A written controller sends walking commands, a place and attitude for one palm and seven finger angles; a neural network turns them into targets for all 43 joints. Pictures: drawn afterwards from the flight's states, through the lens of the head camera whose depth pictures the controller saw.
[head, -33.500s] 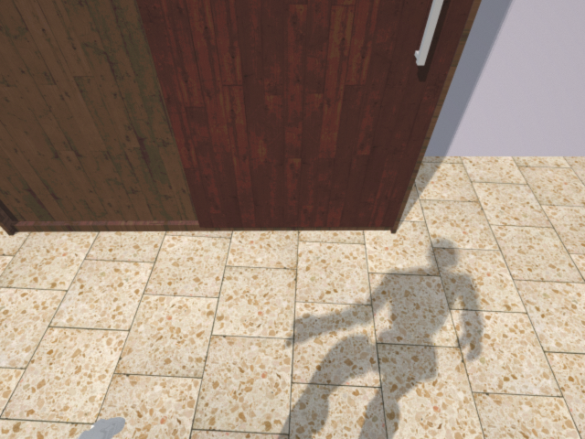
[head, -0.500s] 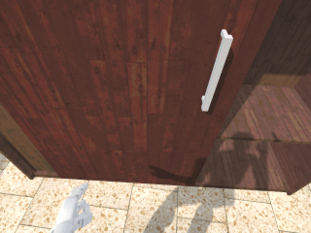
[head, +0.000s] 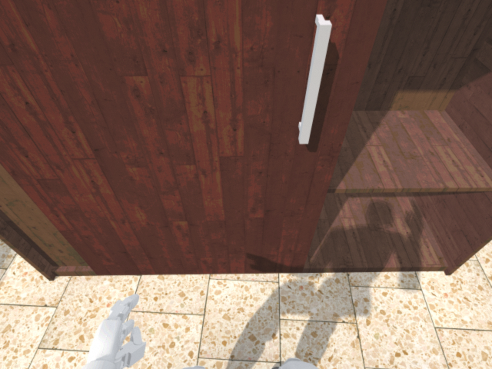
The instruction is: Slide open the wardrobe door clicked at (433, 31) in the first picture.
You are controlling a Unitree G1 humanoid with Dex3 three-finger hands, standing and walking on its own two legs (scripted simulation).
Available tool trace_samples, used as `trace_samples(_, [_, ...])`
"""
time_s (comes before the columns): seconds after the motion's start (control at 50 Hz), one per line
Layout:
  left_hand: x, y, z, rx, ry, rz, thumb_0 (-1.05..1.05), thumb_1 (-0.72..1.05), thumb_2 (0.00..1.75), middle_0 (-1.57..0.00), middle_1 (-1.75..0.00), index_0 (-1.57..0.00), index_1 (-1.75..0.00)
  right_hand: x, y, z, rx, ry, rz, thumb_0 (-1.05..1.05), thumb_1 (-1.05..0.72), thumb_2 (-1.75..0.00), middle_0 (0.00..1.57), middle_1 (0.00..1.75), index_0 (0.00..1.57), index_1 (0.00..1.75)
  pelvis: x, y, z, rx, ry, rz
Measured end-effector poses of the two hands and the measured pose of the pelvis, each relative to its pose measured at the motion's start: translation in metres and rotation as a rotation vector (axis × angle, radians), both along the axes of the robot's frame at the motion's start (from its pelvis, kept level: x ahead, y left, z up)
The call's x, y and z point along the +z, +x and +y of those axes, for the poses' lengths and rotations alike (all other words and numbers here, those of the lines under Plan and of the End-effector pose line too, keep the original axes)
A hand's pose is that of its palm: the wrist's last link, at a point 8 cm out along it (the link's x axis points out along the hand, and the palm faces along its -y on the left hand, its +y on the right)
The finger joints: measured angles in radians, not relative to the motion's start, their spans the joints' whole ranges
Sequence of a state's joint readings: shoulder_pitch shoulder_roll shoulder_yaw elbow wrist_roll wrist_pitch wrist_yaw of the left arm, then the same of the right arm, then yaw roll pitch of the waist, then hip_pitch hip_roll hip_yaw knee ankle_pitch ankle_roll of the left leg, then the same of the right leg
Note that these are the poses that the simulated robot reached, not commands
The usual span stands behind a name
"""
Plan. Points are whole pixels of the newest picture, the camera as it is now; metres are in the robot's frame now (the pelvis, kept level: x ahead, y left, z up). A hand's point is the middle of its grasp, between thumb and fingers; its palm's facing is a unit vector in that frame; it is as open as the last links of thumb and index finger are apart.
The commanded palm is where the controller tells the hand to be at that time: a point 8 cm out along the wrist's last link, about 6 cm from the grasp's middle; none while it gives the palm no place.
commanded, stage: step back with the hand held close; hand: right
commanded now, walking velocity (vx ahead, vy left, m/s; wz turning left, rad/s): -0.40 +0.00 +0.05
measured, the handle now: (310, 86) +0.58 -0.10 +0.17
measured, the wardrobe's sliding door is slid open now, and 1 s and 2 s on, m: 0.63 0.63 0.63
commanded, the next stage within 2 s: stop stepping back and stand still in 0.32 s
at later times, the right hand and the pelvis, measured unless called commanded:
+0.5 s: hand out of the picture +0.08 -0.29 +0.18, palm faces +0.52 +0.78 -0.36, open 7.4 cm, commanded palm +0.02 -0.32 +0.20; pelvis -0.12 -0.01 +0.00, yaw -2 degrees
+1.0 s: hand out of the picture +0.03 -0.25 +0.18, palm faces +0.40 +0.80 -0.44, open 7.4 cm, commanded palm -0.04 -0.30 +0.20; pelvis -0.19 +0.00 +0.01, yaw +3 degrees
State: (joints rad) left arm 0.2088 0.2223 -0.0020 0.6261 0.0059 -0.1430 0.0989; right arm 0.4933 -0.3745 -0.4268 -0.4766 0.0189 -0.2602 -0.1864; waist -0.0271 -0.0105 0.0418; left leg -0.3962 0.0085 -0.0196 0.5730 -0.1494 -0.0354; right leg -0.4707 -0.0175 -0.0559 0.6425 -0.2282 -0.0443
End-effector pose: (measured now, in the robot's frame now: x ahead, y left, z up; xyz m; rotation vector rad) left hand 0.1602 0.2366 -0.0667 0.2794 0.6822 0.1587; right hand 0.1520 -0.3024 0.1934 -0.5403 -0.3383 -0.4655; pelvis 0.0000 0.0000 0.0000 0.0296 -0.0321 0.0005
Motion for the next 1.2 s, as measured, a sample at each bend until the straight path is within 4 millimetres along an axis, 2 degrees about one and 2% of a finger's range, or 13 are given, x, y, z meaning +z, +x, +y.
trace_samples(0.12, [0.003, -0.008, -0.004, -0.019, 0.009, -0.044, 0.01, 0.9, 0.9, -0.2, -0.3, -0.2, -0.3, -0.001, -0.016, 0.0, 0.017, -0.017, -0.035, 0.02, -0.89, -0.9, 0.21, 0.3, 0.21, 0.3, -0.006, -0.022, 0.0, -0.044, 0.015, -0.016])
trace_samples(0.24, [-0.002, -0.019, -0.01, -0.063, -0.012, -0.03, 0.01, 0.9, 0.9, -0.2, -0.3, -0.2, -0.3, 0.005, -0.061, 0.0, -0.013, -0.045, -0.048, 0.02, -0.89, -0.9, 0.22, 0.3, 0.22, 0.3, -0.009, -0.044, 0.005, -0.073, -0.003, -0.014])
trace_samples(0.32, [0.004, -0.038, -0.02, -0.086, 0.007, 0.023, 0.01, 0.9, 0.9, -0.2, -0.29, -0.2, -0.3, 0.004, -0.084, -0.008, -0.029, 0.011, -0.043, 0.02, -0.89, -0.9, 0.22, 0.3, 0.22, 0.3, -0.001, -0.061, -0.003, -0.055, -0.039, -0.004])
trace_samples(0.4, [0.003, -0.054, -0.03, -0.088, 0.027, -0.015, 0.01, 0.9, 0.9, -0.2, -0.3, -0.2, -0.3, -0.001, -0.098, -0.023, -0.022, 0.007, -0.068, 0.02, -0.89, -0.9, 0.22, 0.3, 0.22, 0.3, -0.008, -0.088, -0.013, -0.072, -0.011, -0.002])
trace_samples(0.48, [0.011, -0.081, -0.041, -0.07, -0.028, -0.047, 0.01, 0.9, 0.9, -0.2, -0.3, -0.2, -0.3, -0.002, -0.115, -0.027, -0.016, 0.047, -0.027, 0.02, -0.89, -0.9, 0.21, 0.3, 0.21, 0.3, 0.0, -0.111, -0.013, -0.035, 0.005, -0.016])
trace_samples(0.58, [0.018, -0.12, -0.044, -0.072, -0.077, -0.065, 0.01, 0.9, 0.9, -0.2, -0.3, -0.2, -0.3, 0.006, -0.139, -0.009, 0.017, 0.063, -0.001, 0.02, -0.89, -0.9, 0.21, 0.3, 0.21, 0.3, 0.009, -0.134, -0.008, -0.012, 0.006, 0.007])
trace_samples(0.66, [0.01, -0.151, -0.031, -0.061, -0.065, -0.013, 0.01, 0.89, 0.9, -0.2, -0.3, -0.2, -0.3, 0.015, -0.151, 0.001, 0.05, 0.034, -0.008, 0.02, -0.89, -0.9, 0.21, 0.3, 0.21, 0.3, 0.009, -0.158, -0.007, 0.023, -0.027, 0.019])
trace_samples(0.72, [0.01, -0.178, -0.018, -0.001, -0.045, 0.028, 0.01, 0.9, 0.9, -0.2, -0.3, -0.2, -0.3, 0.019, -0.154, -0.002, 0.061, 0.043, -0.016, 0.02, -0.89, -0.9, 0.21, 0.3, 0.21, 0.3, 0.014, -0.164, -0.01, 0.027, -0.038, 0.013])
trace_samples(0.84, [0.003, -0.22, 0.004, 0.124, 0.003, 0.036, 0.01, 0.9, 0.9, -0.2, -0.3, -0.2, -0.3, 0.008, -0.154, -0.014, 0.057, 0.038, 0.019, 0.02, -0.89, -0.9, 0.21, 0.3, 0.21, 0.3, 0.007, -0.177, -0.017, 0.04, -0.032, -0.002])
trace_samples(0.9, [0.002, -0.235, 0.007, 0.145, -0.022, 0.047, 0.01, 0.9, 0.9, -0.2, -0.29, -0.2, -0.3, 0.004, -0.155, -0.009, 0.052, 0.041, 0.076, 0.02, -0.89, -0.9, 0.21, 0.3, 0.21, 0.3, 0.012, -0.18, -0.012, 0.043, -0.03, -0.008])
trace_samples(1.04, [-0.008, -0.246, 0.011, 0.1, -0.043, 0.12, 0.01, 0.9, 0.9, -0.2, -0.29, -0.2, -0.3, 0.012, -0.169, 0.015, 0.094, 0.021, 0.058, 0.02, -0.89, -0.9, 0.22, 0.3, 0.22, 0.3, 0.014, -0.187, -0.003, 0.041, -0.048, -0.001])
trace_samples(1.14, [-0.002, -0.238, 0.008, 0.106, -0.043, 0.101, 0.01, 0.9, 0.9, -0.2, -0.29, -0.2, -0.3, 0.017, -0.165, 0.007, 0.07, 0.018, 0.044, 0.02, -0.88, -0.9, 0.22, 0.3, 0.22, 0.3, 0.019, -0.181, -0.006, 0.04, -0.061, 0.005])
trace_samples(1.2, [-0.004, -0.223, 0.006, 0.097, -0.027, 0.058, 0.01, 0.9, 0.9, -0.2, -0.3, -0.2, -0.3, 0.013, -0.159, -0.001, 0.064, 0.014, 0.046, 0.02, -0.89, -0.9, 0.22, 0.3, 0.22, 0.3, 0.012, -0.176, -0.014, 0.034, -0.028, 0.008])
